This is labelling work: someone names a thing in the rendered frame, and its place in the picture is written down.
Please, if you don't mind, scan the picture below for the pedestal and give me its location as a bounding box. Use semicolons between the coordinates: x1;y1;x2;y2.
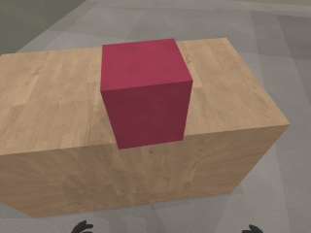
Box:
0;38;291;218

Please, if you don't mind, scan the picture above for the left robot hand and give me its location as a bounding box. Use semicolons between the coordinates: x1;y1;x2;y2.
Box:
71;220;93;233

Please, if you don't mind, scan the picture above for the carton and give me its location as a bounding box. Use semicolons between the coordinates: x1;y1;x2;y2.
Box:
100;38;193;150

